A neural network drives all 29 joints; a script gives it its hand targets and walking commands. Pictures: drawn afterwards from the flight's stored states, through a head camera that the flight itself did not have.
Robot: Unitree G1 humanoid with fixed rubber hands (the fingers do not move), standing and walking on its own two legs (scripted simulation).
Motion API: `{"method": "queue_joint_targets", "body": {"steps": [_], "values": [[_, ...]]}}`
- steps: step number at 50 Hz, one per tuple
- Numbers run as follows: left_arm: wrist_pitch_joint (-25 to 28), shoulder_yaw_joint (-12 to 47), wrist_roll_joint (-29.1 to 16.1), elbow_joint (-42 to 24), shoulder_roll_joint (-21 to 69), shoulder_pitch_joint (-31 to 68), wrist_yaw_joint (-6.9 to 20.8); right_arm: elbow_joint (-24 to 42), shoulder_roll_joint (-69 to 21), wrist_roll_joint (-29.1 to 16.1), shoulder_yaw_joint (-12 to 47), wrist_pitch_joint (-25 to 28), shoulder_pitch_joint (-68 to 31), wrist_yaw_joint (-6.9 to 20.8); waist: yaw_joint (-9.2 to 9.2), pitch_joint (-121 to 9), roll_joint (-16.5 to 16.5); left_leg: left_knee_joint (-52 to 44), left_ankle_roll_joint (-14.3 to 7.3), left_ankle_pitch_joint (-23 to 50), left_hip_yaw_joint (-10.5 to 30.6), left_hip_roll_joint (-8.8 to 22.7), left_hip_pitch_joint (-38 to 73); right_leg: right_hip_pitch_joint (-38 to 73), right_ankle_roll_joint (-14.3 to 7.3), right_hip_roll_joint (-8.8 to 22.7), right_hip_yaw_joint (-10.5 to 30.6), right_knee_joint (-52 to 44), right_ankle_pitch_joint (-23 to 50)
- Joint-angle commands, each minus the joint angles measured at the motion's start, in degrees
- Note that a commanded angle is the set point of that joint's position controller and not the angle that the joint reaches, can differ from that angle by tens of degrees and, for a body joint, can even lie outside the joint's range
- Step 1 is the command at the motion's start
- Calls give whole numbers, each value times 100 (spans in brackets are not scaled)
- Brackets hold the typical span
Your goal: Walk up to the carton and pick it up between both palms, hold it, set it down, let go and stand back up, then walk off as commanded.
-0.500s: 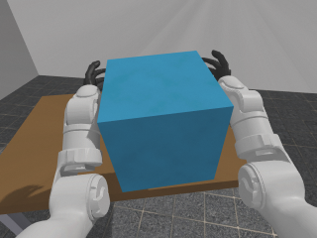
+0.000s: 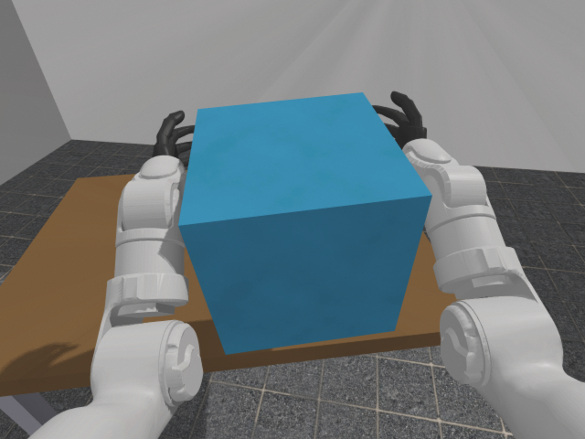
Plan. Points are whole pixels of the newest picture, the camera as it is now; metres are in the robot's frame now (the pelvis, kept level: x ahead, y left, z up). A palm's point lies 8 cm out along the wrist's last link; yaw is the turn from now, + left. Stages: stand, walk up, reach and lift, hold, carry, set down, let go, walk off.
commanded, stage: hold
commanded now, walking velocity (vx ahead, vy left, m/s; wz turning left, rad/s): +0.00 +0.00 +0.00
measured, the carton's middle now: (296, 219) +0.34 +0.01 +0.20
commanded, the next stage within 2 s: set down in 0.20 s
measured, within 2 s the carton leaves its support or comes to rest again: neither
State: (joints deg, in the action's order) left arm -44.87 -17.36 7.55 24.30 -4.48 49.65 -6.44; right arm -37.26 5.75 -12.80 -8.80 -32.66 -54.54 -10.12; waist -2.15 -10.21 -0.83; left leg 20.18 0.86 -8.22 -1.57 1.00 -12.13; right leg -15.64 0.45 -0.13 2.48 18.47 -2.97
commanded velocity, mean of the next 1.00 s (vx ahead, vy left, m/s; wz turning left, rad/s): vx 0.00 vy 0.00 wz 0.00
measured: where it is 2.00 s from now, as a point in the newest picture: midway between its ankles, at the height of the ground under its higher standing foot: outside the picture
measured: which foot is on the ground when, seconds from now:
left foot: down 0.00-1.00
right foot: down 0.00-1.00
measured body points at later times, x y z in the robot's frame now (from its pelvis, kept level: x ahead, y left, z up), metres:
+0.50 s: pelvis +0.00 +0.00 +0.00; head -0.06 +0.00 +0.45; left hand +0.40 +0.18 +0.27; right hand +0.41 -0.13 +0.29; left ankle +0.03 +0.13 -0.75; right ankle +0.08 -0.12 -0.75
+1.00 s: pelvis +0.03 +0.00 +0.00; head +0.01 +0.01 +0.45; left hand +0.45 +0.18 +0.20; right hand +0.46 -0.13 +0.19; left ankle +0.03 +0.13 -0.75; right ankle +0.08 -0.12 -0.75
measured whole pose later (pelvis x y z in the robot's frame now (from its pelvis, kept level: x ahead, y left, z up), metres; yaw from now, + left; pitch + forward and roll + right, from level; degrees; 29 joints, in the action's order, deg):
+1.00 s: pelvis +0.03 +0.00 +0.00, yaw +1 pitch +1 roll +0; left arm -24.5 -16.9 11.7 34.1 -4.4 47.1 -4.7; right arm -48.7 3.4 -6.5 -8.9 -8.8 -49.6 -6.1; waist -2.1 -5.6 -0.8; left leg 20.2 1.1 -10.7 -0.2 1.2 -10.8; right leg -13.5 0.4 -0.3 1.2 17.8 -5.6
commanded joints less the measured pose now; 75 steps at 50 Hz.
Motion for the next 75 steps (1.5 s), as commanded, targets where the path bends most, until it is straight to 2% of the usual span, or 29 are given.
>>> {"method": "queue_joint_targets", "body": {"steps": [1, 8, 10, 11, 13, 16, 17, 20, 21, 24, 28, 32, 36, 43, 45, 46, 48, 51, 53, 56, 59, 60, 61, 64, 66, 67, 69, 71, 75], "values": [[439, 2725, -1202, -1624, 3674, 4978, 1071, 1802, -3627, -1083, 2320, -50, -4502, 592, -636, -2759, 368, -346, 58, -210, 322, -375, -64, 2872, -2, -377, -97, -38, 709], [453, 2785, -1219, -1765, 3689, 5086, 1060, 1972, -3715, -1164, 2422, -18, -4653, 600, -562, -3001, 387, -286, 37, -131, 330, -400, -40, 2891, 22, -356, -101, -5, 794], [434, 2697, -1165, -1575, 3654, 5030, 1075, 1823, -3641, -1111, 2358, -54, -4624, 588, -589, -2851, 380, -316, 39, -229, 327, -410, -95, 2882, 24, -358, -101, -38, 685], [427, 2272, -812, -1629, 3561, 4974, 1029, 2283, -3906, -1215, 2661, 61, -5011, 593, -206, -3417, 128, -146, -1, 60, 162, -451, 302, 3176, 103, -313, -253, -39, 761], [512, 2236, -769, -1405, 3562, 5182, 1038, 1823, -3858, -1061, 2447, 136, -4942, 625, -262, -2885, 270, -224, 43, -211, 186, -410, 134, 2812, 100, -287, -276, -66, 407], [747, 2078, -625, -974, 3667, 5278, 1076, 1097, -3864, -623, 2058, 474, -5129, 755, -202, -2431, 350, -431, 62, -730, 162, -327, -5, 2540, 57, -244, -381, -137, -199], [884, 1967, -542, -822, 3585, 5561, 1086, 800, -3863, -420, 1860, 628, -5265, 831, -105, -2362, 355, -526, 44, -1034, 173, -281, -93, 2403, 55, -213, -401, -147, -575], [1191, 1186, -12, 37, 3242, 5145, 1231, -84, -3629, 341, 988, 1121, -4738, 1058, -46, -1562, 225, -850, -95, -1645, 130, -198, -305, 2283, 39, -195, -546, -194, -1241], [1310, 865, 217, 419, 3044, 4778, 1327, -431, -3560, 585, 715, 1271, -4363, 1137, 43, -1254, 96, -950, -171, -1769, 94, -203, -418, 2375, 65, -177, -584, -226, -1444], [1602, 602, 541, 772, 2897, 4333, 1494, -1062, -3212, 1030, 177, 1703, -3928, 1290, -68, -1051, 203, -1086, -137, -1613, 54, -160, -233, 2640, 55, -176, -650, -251, -1294], [1951, 842, 440, 857, 2947, 4221, 1468, -1389, -2945, 1343, -50, 2167, -3673, 1373, -276, -1043, 205, -1050, 11, -1221, 63, -145, 6, 2687, 59, -243, -763, -315, -897], [2092, 1302, 195, 742, 3203, 4168, 1312, -806, -2862, 1219, 257, 2575, -4013, 1319, -251, -1323, 263, -659, 177, -235, 49, -214, 534, 2396, 17, -292, -790, -359, -492], [2137, 1532, 24, 722, 3327, 3807, 1179, 2, -3015, 920, 893, 2817, -4399, 1221, -53, -1839, 11, -353, 117, 431, 50, -316, 865, 2446, 62, -304, -779, -383, -80], [2385, 2560, -634, -325, 3928, 3701, 896, 1498, -3385, 247, 2017, 3122, -4813, 1027, 18, -3307, -24, 246, 250, 2347, 142, -334, 1469, 2836, 167, -383, -744, -95, 1723], [2423, 2587, -621, -434, 3989, 3737, 840, 1373, -3438, 149, 2183, 3068, -4576, 974, -6, -3286, 68, 342, 274, 2691, 176, -342, 1569, 2793, 182, -376, -701, -75, 2005], [2413, 2556, -611, -566, 3971, 3713, 813, 1352, -3457, 49, 2334, 3014, -4483, 968, 87, -3249, 81, 364, 278, 2809, 171, -327, 1571, 2785, 163, -365, -679, -61, 2080], [2406, 2469, -534, -594, 3911, 3685, 812, 1211, -3442, 44, 2342, 2934, -4330, 964, 117, -3130, 98, 361, 277, 2762, 152, -326, 1577, 2745, 145, -360, -655, -77, 2016], [2365, 2514, -487, -603, 3978, 3664, 821, 1019, -3335, 90, 2181, 2846, -4180, 948, 7, -3026, 190, 372, 331, 2797, 235, -299, 1755, 2573, 122, -360, -687, -137, 1841], [2373, 2356, -404, -388, 3921, 3637, 832, 830, -3306, 161, 2065, 2816, -4201, 985, 74, -2833, 169, 309, 320, 2580, 205, -296, 1681, 2482, 122, -366, -677, -190, 1592], [2406, 2269, -338, -59, 3925, 3813, 876, 579, -3213, 347, 1772, 2837, -4361, 1057, 30, -2592, 177, 147, 309, 1974, 208, -273, 1521, 2277, 90, -341, -696, -279, 1039], [2408, 1885, -107, 424, 3804, 3728, 908, 123, -3092, 554, 1420, 2821, -4260, 1168, 122, -2061, 173, -47, 271, 1273, 156, -261, 1300, 2075, 50, -302, -698, -372, 438], [2412, 1830, -77, 468, 3765, 3729, 915, -84, -3043, 640, 1288, 2805, -4133, 1201, 100, -2003, 171, -98, 263, 1132, 152, -247, 1251, 2052, 37, -288, -720, -368, 332], [2416, 1701, 10, 556, 3739, 3677, 920, -113, -3073, 664, 1295, 2810, -4141, 1237, 210, -1905, 169, -140, 239, 1083, 135, -254, 1176, 1992, 31, -277, -692, -383, 250], [2462, 1474, 118, 742, 3647, 3674, 944, -391, -3003, 840, 1034, 2830, -4025, 1347, 265, -1683, 147, -287, 243, 708, 66, -227, 1017, 1954, 12, -267, -727, -386, -48], [2501, 1529, 111, 741, 3689, 3763, 930, -492, -2950, 922, 926, 2878, -3964, 1392, 208, -1725, 217, -312, 281, 702, 90, -199, 1036, 1834, -16, -271, -756, -396, -126], [2522, 1439, 137, 850, 3679, 3748, 931, -573, -2975, 996, 885, 2883, -3999, 1431, 273, -1693, 128, -341, 261, 598, 66, -195, 1043, 1819, -12, -278, -783, -407, -193], [2602, 1457, 151, 807, 3685, 3777, 921, -691, -2947, 1096, 742, 2927, -3800, 1488, 255, -1751, 257, -351, 326, 689, 53, -170, 1079, 1798, -37, -278, -785, -395, -163], [2655, 1272, 212, 1016, 3565, 3784, 918, -933, -2894, 1228, 572, 2923, -3711, 1553, 277, -1551, 169, -395, 296, 548, 19, -167, 1022, 1740, -13, -261, -783, -428, -206], [2804, 1266, 220, 1094, 3543, 3852, 878, -963, -2914, 1367, 425, 3056, -3681, 1610, 307, -1771, 266, -319, 374, 884, -37, -160, 1080, 1807, -3, -272, -799, -367, 79]]}}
